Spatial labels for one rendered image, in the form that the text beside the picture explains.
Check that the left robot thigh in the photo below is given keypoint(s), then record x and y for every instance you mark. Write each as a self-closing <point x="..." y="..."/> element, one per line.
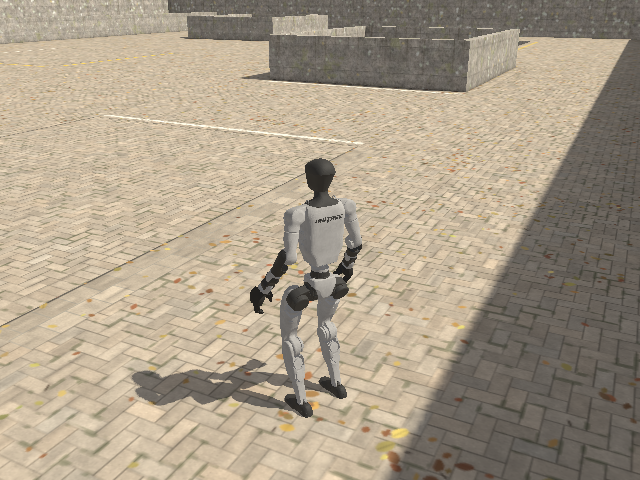
<point x="294" y="300"/>

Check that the right robot hand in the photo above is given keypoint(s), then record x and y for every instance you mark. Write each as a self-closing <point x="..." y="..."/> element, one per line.
<point x="347" y="272"/>

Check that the robot left upper arm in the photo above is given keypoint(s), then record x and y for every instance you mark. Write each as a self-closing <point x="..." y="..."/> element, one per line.
<point x="293" y="218"/>

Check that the robot left forearm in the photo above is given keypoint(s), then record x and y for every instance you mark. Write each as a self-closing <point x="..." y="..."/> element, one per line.
<point x="272" y="277"/>

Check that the robot right upper arm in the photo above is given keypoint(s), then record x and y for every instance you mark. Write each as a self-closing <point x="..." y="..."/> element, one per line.
<point x="354" y="239"/>

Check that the robot right forearm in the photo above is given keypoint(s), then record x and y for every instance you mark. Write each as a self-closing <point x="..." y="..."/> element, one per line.
<point x="350" y="256"/>

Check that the left robot hand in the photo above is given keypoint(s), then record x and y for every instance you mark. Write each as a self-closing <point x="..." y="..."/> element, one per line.
<point x="257" y="298"/>

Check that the robot right shin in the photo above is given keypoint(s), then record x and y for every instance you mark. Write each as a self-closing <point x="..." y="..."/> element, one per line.
<point x="330" y="351"/>

